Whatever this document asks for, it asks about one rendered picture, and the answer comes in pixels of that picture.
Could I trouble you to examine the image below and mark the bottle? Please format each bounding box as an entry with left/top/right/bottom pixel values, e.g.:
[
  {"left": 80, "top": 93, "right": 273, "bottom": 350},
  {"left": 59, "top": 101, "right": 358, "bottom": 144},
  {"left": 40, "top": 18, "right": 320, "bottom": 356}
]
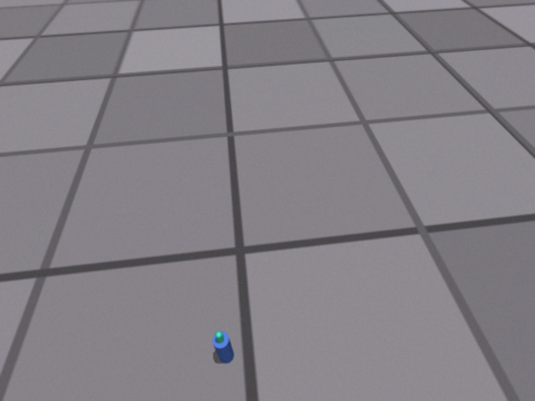
[{"left": 212, "top": 331, "right": 234, "bottom": 363}]

